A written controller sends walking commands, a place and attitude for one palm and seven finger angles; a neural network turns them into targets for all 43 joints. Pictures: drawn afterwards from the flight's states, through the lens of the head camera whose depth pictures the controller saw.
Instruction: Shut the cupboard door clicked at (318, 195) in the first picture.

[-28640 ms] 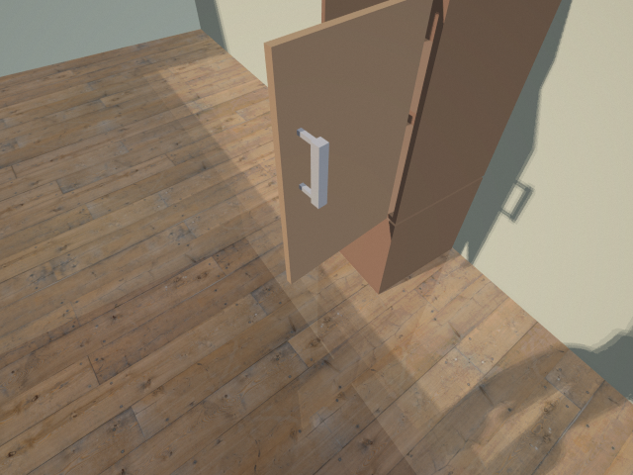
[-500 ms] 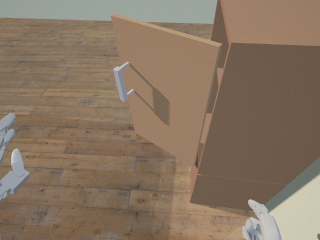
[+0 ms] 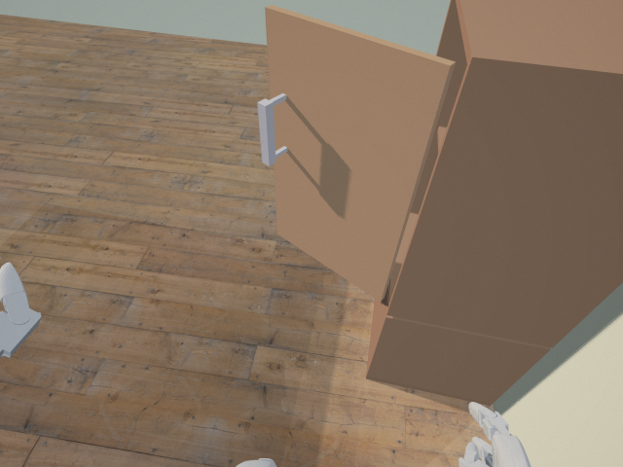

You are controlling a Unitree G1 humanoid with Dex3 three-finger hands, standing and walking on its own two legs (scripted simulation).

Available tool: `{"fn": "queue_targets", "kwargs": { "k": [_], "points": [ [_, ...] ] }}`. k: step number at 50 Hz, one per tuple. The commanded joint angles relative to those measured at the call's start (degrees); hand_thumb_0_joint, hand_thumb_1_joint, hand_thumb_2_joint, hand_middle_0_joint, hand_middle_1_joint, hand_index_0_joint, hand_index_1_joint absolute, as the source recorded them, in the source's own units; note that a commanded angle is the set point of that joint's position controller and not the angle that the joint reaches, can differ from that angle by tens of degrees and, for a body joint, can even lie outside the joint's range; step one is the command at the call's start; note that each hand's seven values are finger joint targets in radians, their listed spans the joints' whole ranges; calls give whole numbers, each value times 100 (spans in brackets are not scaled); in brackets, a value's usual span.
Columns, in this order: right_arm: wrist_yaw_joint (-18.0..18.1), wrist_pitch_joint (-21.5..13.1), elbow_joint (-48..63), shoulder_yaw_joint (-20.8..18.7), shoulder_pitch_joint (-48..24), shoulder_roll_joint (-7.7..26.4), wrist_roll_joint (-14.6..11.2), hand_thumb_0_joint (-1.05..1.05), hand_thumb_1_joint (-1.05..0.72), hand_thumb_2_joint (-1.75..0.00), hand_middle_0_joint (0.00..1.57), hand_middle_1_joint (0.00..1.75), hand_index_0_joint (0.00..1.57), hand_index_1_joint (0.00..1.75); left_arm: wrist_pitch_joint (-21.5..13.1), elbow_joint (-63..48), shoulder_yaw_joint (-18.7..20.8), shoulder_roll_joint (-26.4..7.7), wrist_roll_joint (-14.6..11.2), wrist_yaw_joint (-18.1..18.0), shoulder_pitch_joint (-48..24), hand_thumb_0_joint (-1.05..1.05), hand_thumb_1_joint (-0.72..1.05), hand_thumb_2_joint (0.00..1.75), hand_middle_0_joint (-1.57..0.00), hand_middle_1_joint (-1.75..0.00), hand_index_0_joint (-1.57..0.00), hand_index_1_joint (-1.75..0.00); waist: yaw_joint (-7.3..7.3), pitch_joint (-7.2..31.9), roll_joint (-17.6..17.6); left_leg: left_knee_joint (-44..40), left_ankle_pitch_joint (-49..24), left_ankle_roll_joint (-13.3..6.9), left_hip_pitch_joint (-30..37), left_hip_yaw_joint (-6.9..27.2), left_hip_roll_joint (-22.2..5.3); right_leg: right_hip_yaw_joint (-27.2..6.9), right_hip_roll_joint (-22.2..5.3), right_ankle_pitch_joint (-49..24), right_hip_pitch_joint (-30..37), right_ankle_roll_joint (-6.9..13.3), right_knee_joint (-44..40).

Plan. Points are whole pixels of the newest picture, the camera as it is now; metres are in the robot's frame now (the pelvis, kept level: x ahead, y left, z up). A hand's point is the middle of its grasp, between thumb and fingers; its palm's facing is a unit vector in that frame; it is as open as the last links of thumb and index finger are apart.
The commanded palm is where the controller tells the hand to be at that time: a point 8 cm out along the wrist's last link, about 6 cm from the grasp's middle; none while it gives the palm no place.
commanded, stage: step back with the hand held close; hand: left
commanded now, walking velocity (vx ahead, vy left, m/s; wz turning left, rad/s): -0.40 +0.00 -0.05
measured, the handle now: (274, 130) +0.74 +0.14 +0.05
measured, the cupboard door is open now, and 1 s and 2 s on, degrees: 62 62 62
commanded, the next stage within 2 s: stop stepping back and stand still in 0.38 s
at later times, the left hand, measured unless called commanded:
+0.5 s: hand out of the picture +0.07 +0.25 +0.19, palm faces +0.47 -0.77 -0.43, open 7.4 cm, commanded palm +0.03 +0.28 +0.20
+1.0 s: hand out of the picture -0.05 +0.28 +0.20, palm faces +0.49 -0.75 -0.45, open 7.4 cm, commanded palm -0.11 +0.31 +0.20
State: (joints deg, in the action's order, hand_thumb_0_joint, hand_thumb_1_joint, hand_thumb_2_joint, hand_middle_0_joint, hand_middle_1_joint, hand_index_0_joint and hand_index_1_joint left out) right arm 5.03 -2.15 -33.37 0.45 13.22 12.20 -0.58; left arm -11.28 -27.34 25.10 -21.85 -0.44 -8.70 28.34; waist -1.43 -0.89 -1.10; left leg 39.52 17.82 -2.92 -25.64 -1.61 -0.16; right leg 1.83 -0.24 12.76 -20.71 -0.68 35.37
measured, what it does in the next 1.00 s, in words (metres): walks backwards: right foot, then left foot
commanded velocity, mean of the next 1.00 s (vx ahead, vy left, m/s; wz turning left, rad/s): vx -0.05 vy -0.01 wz -0.04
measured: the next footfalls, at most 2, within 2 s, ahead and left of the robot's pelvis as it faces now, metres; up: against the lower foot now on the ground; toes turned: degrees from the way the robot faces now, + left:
right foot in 0.40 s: -0.17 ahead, -0.05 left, +0.00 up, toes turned -7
left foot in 0.58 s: -0.06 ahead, +0.10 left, +0.00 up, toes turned +1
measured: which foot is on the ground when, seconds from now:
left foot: down 0.00-0.40, up 0.42-0.56, down 0.58-0.96, up 0.98-1.00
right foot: down 0.00-0.16, up 0.18-0.38, down 0.40-1.00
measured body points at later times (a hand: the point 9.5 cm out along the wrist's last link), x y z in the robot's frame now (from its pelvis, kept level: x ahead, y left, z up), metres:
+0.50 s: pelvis -0.11 -0.01 +0.01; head -0.12 +0.00 +0.46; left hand +0.04 +0.29 +0.22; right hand +0.06 -0.23 -0.08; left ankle +0.00 +0.10 -0.70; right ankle -0.19 -0.11 -0.72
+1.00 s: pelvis -0.25 +0.01 +0.01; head -0.26 +0.02 +0.46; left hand -0.08 +0.32 +0.23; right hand -0.11 -0.23 -0.07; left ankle -0.13 +0.11 -0.69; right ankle -0.25 -0.06 -0.72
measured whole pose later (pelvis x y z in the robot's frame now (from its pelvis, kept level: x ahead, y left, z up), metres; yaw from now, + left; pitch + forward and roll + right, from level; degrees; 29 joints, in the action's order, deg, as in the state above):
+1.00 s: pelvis -0.25 +0.01 +0.01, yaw +1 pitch -1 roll +0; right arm 4.5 -4.8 -36.6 -0.3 16.9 11.5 0.3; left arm -8.9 -30.7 25.1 -25.6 -1.4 -10.3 30.1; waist 0.2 1.6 1.2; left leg 40.7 22.7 0.1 -29.0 -3.5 0.0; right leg 4.0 3.1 20.8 -12.1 5.9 29.4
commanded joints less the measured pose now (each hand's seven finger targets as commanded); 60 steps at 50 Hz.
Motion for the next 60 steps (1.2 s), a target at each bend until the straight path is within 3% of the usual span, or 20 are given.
{"fn": "queue_targets", "kwargs": {
  "k": [1, 4, 6, 9, 12, 17, 19, 20, 21, 23, 25, 27, 30, 36, 41, 46, 48, 49, 53, 60],
  "points": [
    [14, -368, 708, -298, -446, 666, 106, 0, -90, -90, 20, 30, 20, 30, -399, -1321, 515, -1271, -117, -246, -611, 0, 90, 90, -20, -30, -20, -30, 252, 251, 780, 258, 828, 287, 392, 228, -13, -1983, -1346, 1886, -905, 750, -2005],
    [8, -317, 618, -278, -396, 651, 93, 0, -90, -90, 20, 30, 20, 30, -403, -1368, 546, -1351, -134, -343, -621, 0, 90, 90, -20, -30, -20, -30, 331, 427, 633, -56, 516, 243, 885, 320, -69, -1324, -1216, 1461, -1144, 587, -1773],
    [66, -307, 739, -286, -470, 753, 58, 0, -90, -90, 20, 30, 20, 30, -443, -1416, 672, -1435, -173, -349, -476, 0, 90, 90, -20, -30, -20, -30, 323, 293, -106, -1145, 1138, 60, 378, 860, -395, -750, -523, 1702, -949, 247, -1116],
    [155, -422, 848, -367, -722, 837, 91, 0, -90, -90, 20, 30, 20, 30, -510, -1375, 1041, -1439, -77, -325, -256, 0, 90, 90, -20, -30, -20, -30, 112, 564, -1987, -3500, 3205, -592, -2445, 2501, -1911, -94, 628, 892, 1801, -61, 2370],
    [15, -591, 710, -518, -658, 744, 91, 0, -90, -90, 20, 30, 20, 30, -608, -1554, 1160, -1513, -239, -264, -56, 0, 90, 90, -20, -30, -20, -30, 79, 1084, -1113, -2820, 1463, -361, -727, 1644, -1665, -135, 565, 1537, 926, 47, 2186],
    [-115, -716, 542, -381, -713, 650, 34, 0, -90, -90, 20, 30, 20, 30, -520, -1476, 848, -1305, -507, -157, 652, 0, 90, 90, -20, -30, -20, -30, 126, 990, -1380, -2785, 1266, 251, 152, 783, -1337, 286, 502, 1761, 1019, 170, -628],
    [-127, -685, 401, -351, -593, 576, 78, 0, -90, -90, 20, 30, 20, 30, -602, -1649, 697, -1343, -434, -137, 97, 0, 90, 90, -20, -30, -20, -30, 214, 753, -393, -1539, 408, 476, 849, 292, -892, -719, -298, 1300, 248, 403, -2029],
    [-99, -657, 306, -340, -593, 485, 63, 0, -90, -90, 20, 30, 20, 30, -628, -1664, 780, -1613, -366, -187, -224, 0, 90, 90, -20, -30, -20, -30, 232, 761, 723, -111, 34, 623, 1349, -40, -487, -2085, -1293, 766, -671, 735, -2473],
    [-47, -683, 259, -275, -750, 471, 81, 0, -90, -90, 20, 30, 20, 30, -629, -1673, 721, -1797, -293, -267, -763, 0, 90, 90, -20, -30, -20, -30, 170, 578, 1088, 712, 337, 652, 1175, -87, -276, -2034, -1857, -751, -825, 886, -2417],
    [34, -711, 337, -320, -980, 522, 3, 0, -90, -90, 20, 30, 20, 30, -509, -1533, 641, -1769, -174, -276, -959, 0, 90, 90, -20, -30, -20, -30, 93, 769, 1414, 1046, 505, 505, 321, 124, -130, -1706, -1585, -3483, 93, 541, -1484],
    [113, -512, 406, -164, -887, 416, 26, 0, -90, -90, 20, 30, 20, 30, -284, -1164, 492, -1495, -159, -244, -766, 0, 90, 90, -20, -30, -20, -30, 155, 640, 814, 319, -67, 484, 188, -8, -129, -1179, -1375, -4767, 821, 615, -728],
    [157, -439, 350, -136, -702, 503, 5, 0, -90, -90, 20, 30, 20, 30, -178, -852, 466, -1426, -177, -273, -877, 0, 90, 90, -20, -30, -20, -30, 252, 805, 54, -778, -1096, 388, 956, -253, -5, -811, -961, -4548, 891, 350, -390],
    [98, -375, 543, -256, -494, 738, -93, 0, -90, -90, 20, 30, 20, 30, -37, -629, 391, -1218, -207, -249, -530, 0, 90, 90, -20, -30, -20, -30, 165, 1172, -99, -1125, -3410, 74, 1835, 289, -802, -739, -294, -2751, 747, -151, -438],
    [0, -317, 864, -169, -731, 628, -67, 0, -90, -90, 20, 30, 20, 30, -91, -1151, 631, -1291, -331, -187, 319, 0, 90, 90, -20, -30, -20, -30, 240, 616, -93, -1907, 714, 167, 762, 549, -586, -703, -207, 1017, 631, 162, -1503],
    [118, -461, 881, -210, -632, 715, 57, 0, -90, -90, 20, 30, 20, 30, -86, -1598, 586, -1289, -110, -273, -150, 0, 90, 90, -20, -30, -20, -30, 226, 10, -1911, -3619, 3468, 136, -844, 1146, -1086, 437, 634, 1285, 1434, 152, 209],
    [66, -618, 607, -298, -385, 607, 129, 0, -90, -90, 20, 30, 20, 30, -61, -1421, 463, -1256, -87, -289, -102, 0, 90, 90, -20, -30, -20, -30, 149, 488, -1015, -2098, 2261, 300, -332, 245, -521, 346, 348, 1645, 1737, 500, -801],
    [3, -515, 492, -394, -273, 585, 113, 0, -90, -90, 20, 30, 20, 30, -47, -1194, 612, -1371, -106, -251, 110, 0, 90, 90, -20, -30, -20, -30, 109, 441, 1023, 1346, 788, 366, -434, -330, 99, -2429, -1374, 3111, 610, 1386, -2344],
    [-30, -499, 379, -414, -341, 761, 119, 0, -90, -90, 20, 30, 20, 30, -109, -1477, 435, -1303, -175, -179, -372, 0, 90, 90, -20, -30, -20, -30, 153, 33, 1223, 2706, 547, 389, -1009, 84, 52, -3158, -2106, 2764, 46, 1729, -2739],
    [-36, -443, 462, -329, -388, 628, 69, 0, -90, -90, 20, 30, 20, 30, -149, -650, 403, -1222, -175, -152, -628, 0, 90, 90, -20, -30, -20, -30, 297, -59, 1042, 2000, 303, 340, -677, 241, -532, -2028, -1529, 3504, -583, 1129, -2533],
    [200, -771, 386, -241, -341, 602, 154, 0, -90, -90, 20, 30, 20, 30, -311, -1168, 203, -1220, -71, -348, -1238, 0, 90, 90, -20, -30, -20, -30, 283, 191, -92, -1493, 725, 57, 1786, -433, -186, -934, -665, 2356, -435, 767, -918]
  ]
}}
